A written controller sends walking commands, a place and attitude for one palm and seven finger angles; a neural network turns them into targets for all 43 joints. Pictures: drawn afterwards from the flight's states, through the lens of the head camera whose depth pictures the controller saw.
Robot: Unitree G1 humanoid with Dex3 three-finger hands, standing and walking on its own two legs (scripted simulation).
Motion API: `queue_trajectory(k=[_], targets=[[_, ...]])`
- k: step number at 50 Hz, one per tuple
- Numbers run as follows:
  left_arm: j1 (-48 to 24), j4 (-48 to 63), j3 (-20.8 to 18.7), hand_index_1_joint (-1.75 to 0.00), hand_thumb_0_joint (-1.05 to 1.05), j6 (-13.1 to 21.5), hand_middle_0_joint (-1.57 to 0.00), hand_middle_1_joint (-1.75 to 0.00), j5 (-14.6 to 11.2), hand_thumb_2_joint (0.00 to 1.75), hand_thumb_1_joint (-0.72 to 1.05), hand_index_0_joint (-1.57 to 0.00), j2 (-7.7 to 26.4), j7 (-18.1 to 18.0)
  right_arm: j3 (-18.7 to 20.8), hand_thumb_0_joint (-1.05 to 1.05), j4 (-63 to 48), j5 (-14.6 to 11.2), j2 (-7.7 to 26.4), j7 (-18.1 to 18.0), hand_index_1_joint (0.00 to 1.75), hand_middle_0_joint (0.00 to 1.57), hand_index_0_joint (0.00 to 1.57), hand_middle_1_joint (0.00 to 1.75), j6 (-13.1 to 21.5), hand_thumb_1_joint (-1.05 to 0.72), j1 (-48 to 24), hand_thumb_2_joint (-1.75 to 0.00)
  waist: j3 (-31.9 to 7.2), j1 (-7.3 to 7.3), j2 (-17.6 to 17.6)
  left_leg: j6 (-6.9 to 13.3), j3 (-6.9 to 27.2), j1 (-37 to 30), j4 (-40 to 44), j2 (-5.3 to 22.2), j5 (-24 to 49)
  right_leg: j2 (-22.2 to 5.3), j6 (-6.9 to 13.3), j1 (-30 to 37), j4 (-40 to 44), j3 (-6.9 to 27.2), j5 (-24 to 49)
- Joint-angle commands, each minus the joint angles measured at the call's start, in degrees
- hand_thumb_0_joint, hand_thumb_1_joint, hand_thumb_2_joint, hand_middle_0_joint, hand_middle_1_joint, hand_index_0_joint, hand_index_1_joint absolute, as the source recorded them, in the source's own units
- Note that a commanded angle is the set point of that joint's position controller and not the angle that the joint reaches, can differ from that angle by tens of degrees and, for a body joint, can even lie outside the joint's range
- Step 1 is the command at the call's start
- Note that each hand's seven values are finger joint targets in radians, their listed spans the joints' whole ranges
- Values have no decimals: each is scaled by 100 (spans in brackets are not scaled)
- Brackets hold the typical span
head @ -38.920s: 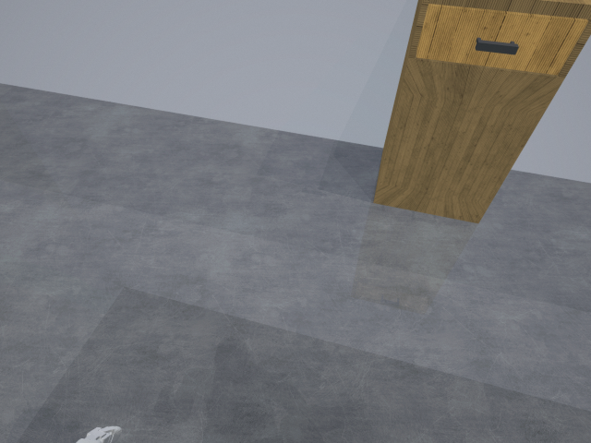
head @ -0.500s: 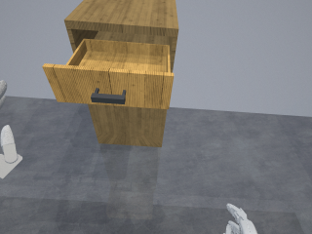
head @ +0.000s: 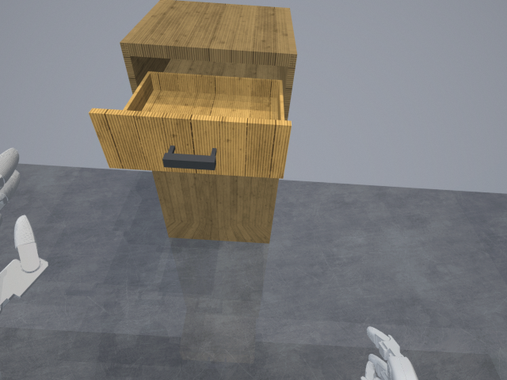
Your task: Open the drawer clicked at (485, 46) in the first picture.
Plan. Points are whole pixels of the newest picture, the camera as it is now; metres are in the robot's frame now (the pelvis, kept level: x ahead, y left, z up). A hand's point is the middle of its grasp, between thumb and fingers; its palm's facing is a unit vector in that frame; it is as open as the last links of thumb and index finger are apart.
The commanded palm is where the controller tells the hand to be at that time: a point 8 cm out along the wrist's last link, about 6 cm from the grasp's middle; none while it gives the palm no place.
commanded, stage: let the arm hang, fingers relaxed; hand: left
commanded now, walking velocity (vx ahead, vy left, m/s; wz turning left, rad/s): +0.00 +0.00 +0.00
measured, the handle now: (191, 156) +0.58 +0.18 +0.02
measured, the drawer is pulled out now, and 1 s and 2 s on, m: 0.30 0.30 0.30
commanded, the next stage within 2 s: look to check the result in 1.14 s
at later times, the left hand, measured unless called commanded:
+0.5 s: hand out of the picture -0.07 +0.18 -0.18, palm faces +0.03 -0.99 -0.14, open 7.3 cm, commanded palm none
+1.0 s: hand out of the picture +0.08 +0.25 -0.14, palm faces +0.02 -0.94 -0.35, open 7.4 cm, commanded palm none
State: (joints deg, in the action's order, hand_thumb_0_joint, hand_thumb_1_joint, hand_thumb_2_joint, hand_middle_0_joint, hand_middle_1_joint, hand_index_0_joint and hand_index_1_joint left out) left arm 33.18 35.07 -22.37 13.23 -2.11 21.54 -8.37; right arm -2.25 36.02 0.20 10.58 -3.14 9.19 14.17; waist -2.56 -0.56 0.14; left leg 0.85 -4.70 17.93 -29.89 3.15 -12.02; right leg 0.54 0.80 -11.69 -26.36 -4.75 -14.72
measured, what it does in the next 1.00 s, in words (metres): stands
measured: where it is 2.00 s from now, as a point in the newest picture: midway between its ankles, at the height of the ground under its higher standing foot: outside the picture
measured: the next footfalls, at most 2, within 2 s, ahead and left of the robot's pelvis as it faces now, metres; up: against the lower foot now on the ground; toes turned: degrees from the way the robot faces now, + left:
none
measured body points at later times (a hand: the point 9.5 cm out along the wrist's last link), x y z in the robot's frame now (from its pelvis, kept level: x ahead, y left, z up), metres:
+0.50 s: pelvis -0.02 +0.00 +0.00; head +0.02 +0.03 +0.45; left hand -0.07 +0.23 -0.16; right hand -0.02 -0.28 -0.13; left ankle +0.04 +0.11 -0.74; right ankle -0.01 -0.11 -0.74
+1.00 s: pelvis +0.00 +0.00 +0.01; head +0.00 -0.01 +0.46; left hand +0.08 +0.30 -0.11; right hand +0.09 -0.28 -0.13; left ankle +0.04 +0.11 -0.74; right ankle -0.01 -0.11 -0.74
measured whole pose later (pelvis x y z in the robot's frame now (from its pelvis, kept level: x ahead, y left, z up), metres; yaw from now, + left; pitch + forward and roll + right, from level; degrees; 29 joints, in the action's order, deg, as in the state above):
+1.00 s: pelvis +0.00 +0.00 +0.01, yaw +2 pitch -2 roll +0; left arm 6.1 -61.8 -0.5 1.3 0.7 18.8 0.1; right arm 1.2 63.2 0.8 17.2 0.1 -0.2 6.2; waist 2.6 -0.5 -1.5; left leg 1.1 -3.6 10.9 -20.0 0.6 -6.7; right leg -0.9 0.5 -5.8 -20.3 -5.0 -12.0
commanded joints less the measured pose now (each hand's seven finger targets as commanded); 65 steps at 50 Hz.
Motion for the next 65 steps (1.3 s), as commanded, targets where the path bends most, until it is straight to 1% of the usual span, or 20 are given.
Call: queue_trajectory(k=[1,2,3,4,6,8,10,11,12,14,16,17,20,23,24,27,36,43,48,65], targets=[[-277,1043,-610,-30,0,244,-20,-30,4,90,90,-20,922,-121,305,0,-923,12,786,-92,30,20,20,30,300,-90,-594,-90,-6,-27,-272,16,619,-316,840,303,-195,-340,-23,-321,653,547,120],[-733,-3964,1674,-30,0,-718,-20,-30,536,90,90,-20,92,665,782,0,612,-5,1987,337,30,20,20,30,394,-90,-837,-90,258,-277,-561,178,841,158,36,523,1220,-624,31,-844,-483,249,1091],[-731,-4134,1546,-30,0,-1201,-20,-30,467,90,90,-20,52,810,785,0,561,-19,1677,339,30,20,20,30,-93,-90,-496,-90,-173,-121,-592,216,785,-42,189,624,1770,-512,-5,-672,-695,427,981],[-860,-4264,1638,-30,0,-1284,-20,-30,487,90,90,-20,-75,834,757,0,512,36,1657,303,30,20,20,30,-227,-90,-446,-90,-367,-69,-349,351,1005,-10,196,790,2154,-371,6,-634,-1060,349,637],[-1088,-4804,1645,-30,0,-1332,-20,-30,447,90,90,-20,79,858,610,0,415,81,1650,267,30,20,20,30,-484,-90,-537,-90,-336,8,36,642,1414,127,442,977,1883,-242,3,-522,-1293,441,-474],[-1175,-5601,1656,-30,0,-1326,-20,-30,463,90,90,-20,316,873,557,0,483,110,1694,269,30,20,20,30,-599,-90,-732,-90,-288,158,520,496,1237,462,360,714,1122,-396,83,80,-705,576,111],[-1575,-6375,1740,-30,0,-1306,-20,-30,467,90,90,-20,607,876,530,0,653,100,1574,287,30,20,20,30,-716,-90,-788,-90,16,83,1072,222,840,308,70,147,66,-852,279,-244,197,1051,45],[-1848,-6724,1793,-30,0,-1309,-20,-30,449,90,90,-20,728,864,508,0,800,105,1533,291,30,20,20,30,-782,-90,-734,-90,166,-3,1060,140,651,58,-98,-57,-220,-1074,403,-554,560,1247,-247],[-2091,-7023,1843,-30,0,-1315,-20,-30,420,90,90,-20,800,849,495,0,935,116,1500,294,30,20,20,30,-841,-90,-662,-90,305,-78,805,91,559,-186,-186,-132,-361,-1190,504,-819,780,1339,-547],[-2302,-7581,1969,-30,0,-1321,-20,-30,363,90,90,-20,705,817,458,0,1238,122,1402,293,30,20,20,30,-915,-90,-464,-90,367,-169,103,62,650,-673,50,-10,-284,-1029,487,-1075,858,1145,-1102],[-2178,-8122,2040,-30,0,-1332,-20,-30,328,90,90,-20,562,833,423,0,1498,122,1413,277,30,20,20,30,-921,-90,-413,-90,536,-103,-550,103,974,-380,764,265,-495,-697,272,-753,648,880,-1039],[-2013,-8386,2038,-30,0,-1330,-20,-30,317,90,90,-20,524,838,422,0,1607,112,1455,268,30,20,20,30,-914,-90,-451,-90,540,-10,-696,123,1084,-169,1057,344,-776,-618,220,-446,602,794,-874],[-1694,-8983,2025,-30,0,-1296,-20,-30,302,90,90,-20,394,827,448,0,1890,88,1441,226,30,20,20,30,-891,-90,-367,-90,336,76,-750,118,1082,-205,1253,359,-870,-625,223,29,684,695,-469],[-1568,-9389,2032,-30,0,-1264,-20,-30,277,90,90,-20,291,809,453,0,2193,63,1355,183,30,20,20,30,-878,-90,-144,-90,186,53,-697,111,1025,-470,1252,363,-601,-669,252,120,786,656,-255],[-1543,-9469,2030,-30,0,-1248,-20,-30,277,90,90,-20,288,796,480,0,2222,51,1366,169,30,20,20,30,-888,-90,-101,-90,271,48,-386,119,1007,-577,1209,387,-464,-658,254,49,876,641,-262],[-1630,-9651,2041,-30,0,-1256,-20,-30,271,90,90,-20,254,777,501,0,2412,54,1343,145,30,20,20,30,-897,-90,15,-90,446,-2,-409,122,952,-622,1196,385,-295,-698,256,-41,966,633,-254],[-1909,-9716,1992,-30,0,-1270,-20,-30,292,90,90,-20,529,759,590,0,2517,81,1533,191,30,20,20,30,-937,-90,-213,-90,676,13,-104,145,1069,-565,1465,408,-835,-672,227,-156,1042,646,-719],[-2381,-9580,1976,-30,0,-1183,-20,-30,296,90,90,-20,764,758,558,0,2532,76,1633,252,30,20,20,30,-875,-90,-556,-90,534,3,143,118,927,-797,1329,384,207,-801,178,46,1143,713,-34],[-2650,-9507,1975,-30,0,-1133,-20,-30,296,90,90,-20,860,757,524,0,2504,80,1765,269,30,20,20,30,-823,-90,-777,-90,334,5,6,94,922,-952,1343,422,838,-857,136,352,1144,721,615],[-2839,-9570,1971,-30,0,-1112,-20,-30,274,90,90,-20,932,755,466,0,2509,72,1949,215,30,20,20,30,-787,-90,-945,-90,44,-10,-68,58,827,-1382,1365,473,1408,-884,133,705,1286,719,1264]])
